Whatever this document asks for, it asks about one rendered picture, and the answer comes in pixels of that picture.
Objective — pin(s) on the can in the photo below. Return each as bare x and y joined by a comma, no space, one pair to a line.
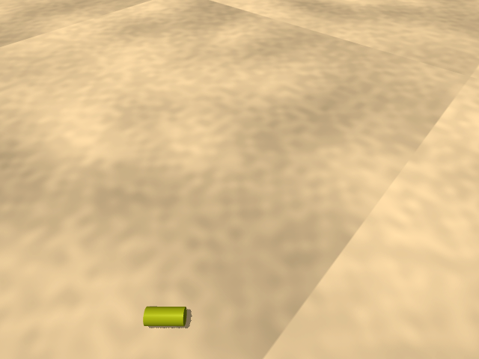
164,316

